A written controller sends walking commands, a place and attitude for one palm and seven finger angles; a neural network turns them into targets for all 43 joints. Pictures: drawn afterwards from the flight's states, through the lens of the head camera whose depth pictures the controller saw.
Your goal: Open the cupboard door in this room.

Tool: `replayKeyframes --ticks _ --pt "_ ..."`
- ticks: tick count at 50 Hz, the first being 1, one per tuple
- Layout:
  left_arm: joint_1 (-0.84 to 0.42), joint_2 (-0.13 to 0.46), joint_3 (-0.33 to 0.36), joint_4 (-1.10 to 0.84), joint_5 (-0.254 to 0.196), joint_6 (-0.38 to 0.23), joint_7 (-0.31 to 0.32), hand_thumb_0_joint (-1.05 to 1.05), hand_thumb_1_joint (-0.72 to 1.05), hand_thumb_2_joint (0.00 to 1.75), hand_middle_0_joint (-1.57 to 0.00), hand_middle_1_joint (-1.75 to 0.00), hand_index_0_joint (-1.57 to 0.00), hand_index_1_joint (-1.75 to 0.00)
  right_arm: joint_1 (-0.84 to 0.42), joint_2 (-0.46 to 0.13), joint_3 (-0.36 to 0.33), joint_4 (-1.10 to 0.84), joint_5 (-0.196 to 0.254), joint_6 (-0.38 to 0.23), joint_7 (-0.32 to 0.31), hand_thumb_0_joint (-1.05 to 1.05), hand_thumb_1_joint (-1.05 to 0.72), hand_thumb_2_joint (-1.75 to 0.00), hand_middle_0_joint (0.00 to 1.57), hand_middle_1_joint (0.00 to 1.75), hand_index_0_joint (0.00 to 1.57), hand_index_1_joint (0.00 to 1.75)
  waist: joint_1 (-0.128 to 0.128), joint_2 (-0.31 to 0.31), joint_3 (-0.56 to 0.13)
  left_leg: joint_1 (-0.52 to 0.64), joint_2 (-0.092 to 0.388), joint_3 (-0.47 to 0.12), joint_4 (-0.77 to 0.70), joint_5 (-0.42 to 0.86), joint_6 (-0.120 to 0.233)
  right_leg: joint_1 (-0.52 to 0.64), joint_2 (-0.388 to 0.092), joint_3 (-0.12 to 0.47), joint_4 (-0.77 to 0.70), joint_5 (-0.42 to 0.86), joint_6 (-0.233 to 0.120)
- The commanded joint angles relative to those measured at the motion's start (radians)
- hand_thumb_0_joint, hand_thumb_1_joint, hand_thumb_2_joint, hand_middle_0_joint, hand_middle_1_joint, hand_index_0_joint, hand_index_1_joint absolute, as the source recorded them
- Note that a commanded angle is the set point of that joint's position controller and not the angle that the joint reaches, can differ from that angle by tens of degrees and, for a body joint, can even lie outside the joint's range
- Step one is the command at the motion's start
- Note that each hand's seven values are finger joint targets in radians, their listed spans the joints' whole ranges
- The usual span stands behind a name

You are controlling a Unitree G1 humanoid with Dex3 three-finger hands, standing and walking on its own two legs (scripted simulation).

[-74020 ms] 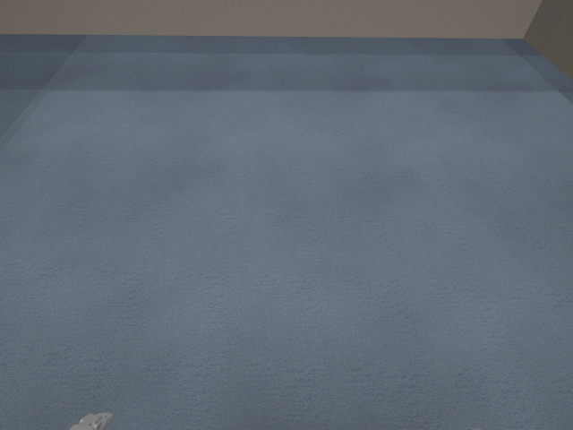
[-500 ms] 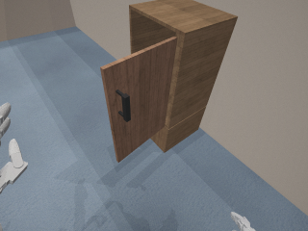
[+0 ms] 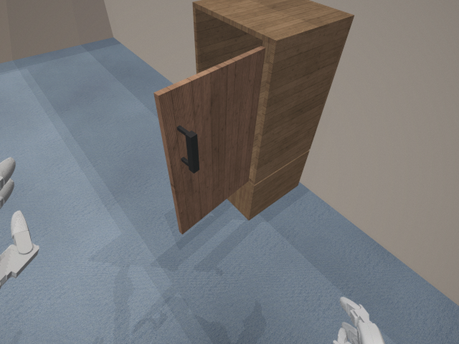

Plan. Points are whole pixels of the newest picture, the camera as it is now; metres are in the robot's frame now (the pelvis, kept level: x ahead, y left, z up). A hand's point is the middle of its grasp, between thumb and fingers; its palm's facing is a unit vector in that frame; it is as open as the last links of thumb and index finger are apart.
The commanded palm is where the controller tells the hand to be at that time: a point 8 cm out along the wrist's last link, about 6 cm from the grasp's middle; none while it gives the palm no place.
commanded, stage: let the arm hang, fingers relaxed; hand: left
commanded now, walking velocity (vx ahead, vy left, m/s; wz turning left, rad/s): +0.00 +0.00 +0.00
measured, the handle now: (187, 149) +0.59 +0.15 -0.03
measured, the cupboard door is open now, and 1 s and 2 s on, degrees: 97 97 97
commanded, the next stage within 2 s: look to check the result in 1.10 s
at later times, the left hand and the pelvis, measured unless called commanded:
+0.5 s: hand out of the picture -0.07 +0.19 -0.17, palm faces +0.05 -0.98 -0.21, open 7.2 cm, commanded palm none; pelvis -0.02 +0.00 +0.00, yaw +2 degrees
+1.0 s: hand out of the picture +0.05 +0.18 -0.16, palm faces +0.04 -0.97 -0.23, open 7.4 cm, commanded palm none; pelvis +0.00 -0.01 +0.01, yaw +2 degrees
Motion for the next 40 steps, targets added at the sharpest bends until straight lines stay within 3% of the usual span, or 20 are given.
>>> replayKeyframes --ticks 1,2,3,4,6,7,10,12,15,17,18,19,20,24,28,40 --pt "-0.105 -0.012 -0.267 0.606 0.05 0.179 -0.14 0.0 0.9 0.9 -0.2 -0.3 -0.2 -0.3 -0.089 -0.241 -0.103 0.087 0.007 0.002 0.085 0.0 -0.9 -0.9 0.2 0.3 0.2 0.3 -0.019 0.09 -0.05 -0.074 0.103 -0.12 0.0 0.292 0.026 -0.053 -0.111 0.062 0.052 0.184 0.0" --pt "-0.13 -0.037 -0.281 0.637 0.047 0.19 -0.142 0.0 0.9 0.9 -0.2 -0.3 -0.2 -0.3 -0.075 -0.215 -0.087 0.085 -0.002 0.026 0.083 0.0 -0.9 -0.9 0.2 0.3 0.2 0.3 -0.012 0.067 -0.074 -0.091 0.117 -0.15 -0.007 0.238 0.042 -0.062 -0.096 0.041 0.068 0.079 -0.003" --pt "-0.16 -0.026 -0.286 0.679 0.05 0.19 -0.143 0.0 0.9 0.9 -0.2 -0.3 -0.2 -0.3 -0.083 -0.216 -0.077 0.082 -0.008 0.043 0.083 0.0 -0.9 -0.9 0.2 0.3 0.2 0.3 -0.005 0.025 -0.074 -0.112 0.119 -0.176 -0.019 0.222 0.057 -0.047 -0.087 0.035 0.075 0.057 -0.006" --pt "-0.196 -0.005 -0.291 0.731 0.054 0.187 -0.142 0.0 0.9 0.9 -0.2 -0.3 -0.2 -0.3 -0.086 -0.222 -0.076 0.086 -0.013 0.052 0.083 0.0 -0.9 -0.9 0.2 0.3 0.2 0.3 -0.002 -0.093 -0.081 -0.103 0.117 -0.188 -0.016 0.226 0.057 -0.025 -0.085 0.043 0.061 0.068 -0.014" --pt "-0.255 0.032 -0.3 0.858 0.054 0.183 -0.14 0.0 0.9 0.9 -0.2 -0.3 -0.2 -0.3 -0.092 -0.24 -0.075 0.118 -0.019 0.067 0.083 0.0 -0.9 -0.9 0.2 0.3 0.2 0.3 -0.006 -0.179 -0.077 -0.07 0.08 -0.169 0.001 0.18 0.049 -0.026 -0.121 0.087 0.007 0.081 -0.035" --pt "-0.285 0.046 -0.305 0.924 0.053 0.183 -0.138 0.0 0.9 0.9 -0.2 -0.3 -0.2 -0.3 -0.096 -0.244 -0.076 0.139 -0.021 0.078 0.083 0.0 -0.9 -0.9 0.2 0.3 0.2 0.3 -0.011 -0.165 -0.068 -0.046 0.066 -0.155 0.0 0.159 0.044 -0.037 -0.138 0.107 -0.019 0.078 -0.045" --pt "-0.336 0.042 -0.338 1.106 0.043 0.193 -0.13 0.0 0.9 0.9 -0.2 -0.3 -0.2 -0.3 -0.112 -0.223 -0.058 0.197 -0.026 0.103 0.083 0.0 -0.9 -0.9 0.2 0.3 0.2 0.3 -0.012 0.012 -0.014 -0.029 0.068 -0.159 -0.076 0.124 0.035 -0.038 -0.125 0.106 -0.049 0.019 -0.038" --pt "-0.326 0.029 -0.352 1.218 0.037 0.194 -0.128 0.0 0.9 0.9 -0.2 -0.3 -0.2 -0.3 -0.111 -0.197 -0.048 0.242 -0.023 0.111 0.078 0.0 -0.9 -0.9 0.2 0.3 0.2 0.3 -0.007 0.086 0.002 -0.026 0.07 -0.156 -0.117 0.072 0.027 -0.013 -0.118 0.107 -0.078 -0.004 -0.03" --pt "-0.303 0.01 -0.362 1.345 0.032 0.191 -0.126 0.0 0.9 0.9 -0.2 -0.3 -0.2 -0.3 -0.077 -0.17 -0.042 0.307 -0.018 0.119 0.07 0.0 -0.9 -0.9 0.2 0.3 0.2 0.3 -0.01 0.105 0.003 -0.006 0.066 -0.143 -0.141 -0.003 0.019 0.003 -0.123 0.107 -0.129 -0.043 -0.032" --pt "-0.28 -0.004 -0.358 1.407 0.03 0.189 -0.125 0.0 0.9 0.9 -0.2 -0.3 -0.2 -0.3 -0.053 -0.155 -0.045 0.343 -0.02 0.122 0.064 0.0 -0.9 -0.9 0.2 0.3 0.2 0.3 -0.008 0.168 0.008 -0.002 0.065 -0.143 -0.155 -0.039 0.019 0.011 -0.122 0.107 -0.148 -0.047 -0.039" --pt "-0.277 -0.003 -0.358 1.434 0.028 0.188 -0.126 0.0 0.9 0.9 -0.2 -0.3 -0.2 -0.3 -0.042 -0.154 -0.046 0.36 -0.019 0.124 0.062 0.0 -0.9 -0.9 0.2 0.3 0.2 0.3 -0.008 0.163 0.013 -0.007 0.065 -0.143 -0.16 -0.061 0.018 0.016 -0.121 0.105 -0.157 -0.056 -0.04" --pt "-0.27 -0.004 -0.358 1.455 0.028 0.187 -0.125 0.0 0.9 0.9 -0.2 -0.3 -0.2 -0.3 -0.022 -0.158 -0.049 0.371 -0.016 0.126 0.06 0.0 -0.9 -0.9 0.2 0.3 0.2 0.3 -0.008 0.104 0.009 0.002 0.07 -0.148 -0.158 -0.065 0.021 0.019 -0.119 0.095 -0.167 -0.068 -0.039" --pt "-0.268 -0.013 -0.36 1.475 0.028 0.187 -0.126 0.0 0.9 0.9 -0.2 -0.3 -0.2 -0.3 -0.007 -0.153 -0.051 0.385 -0.016 0.125 0.059 0.0 -0.9 -0.9 0.2 0.3 0.2 0.3 -0.011 0.083 0.004 0.012 0.07 -0.147 -0.157 -0.05 0.022 0.018 -0.123 0.094 -0.169 -0.062 -0.039" --pt "-0.253 -0.025 -0.365 1.525 0.025 0.19 -0.123 0.0 0.9 0.9 -0.2 -0.3 -0.2 -0.3 0.032 -0.149 -0.055 0.421 -0.014 0.131 0.053 0.0 -0.9 -0.9 0.2 0.3 0.2 0.3 -0.013 0.044 0.055 0.024 0.077 -0.143 -0.16 -0.042 0.026 -0.021 -0.12 0.082 -0.181 -0.083 -0.04" --pt "-0.246 -0.024 -0.366 1.549 0.024 0.193 -0.119 0.0 0.9 0.9 -0.2 -0.3 -0.2 -0.3 0.059 -0.137 -0.054 0.447 -0.014 0.129 0.051 0.0 -0.9 -0.9 0.2 0.3 0.2 0.3 -0.01 0.009 0.062 0.018 0.077 -0.14 -0.165 -0.02 0.029 -0.005 -0.124 0.074 -0.172 -0.07 -0.039" --pt "-0.288 -0.03 -0.361 1.542 0.025 0.188 -0.111 0.0 0.9 0.9 -0.2 -0.3 -0.2 -0.3 0.046 -0.108 -0.051 0.472 -0.019 0.126 0.055 0.0 -0.9 -0.9 0.2 0.3 0.2 0.3 -0.008 0.009 0.087 0.027 0.074 -0.126 -0.162 0.059 0.022 -0.008 -0.13 0.075 -0.172 -0.041 -0.035"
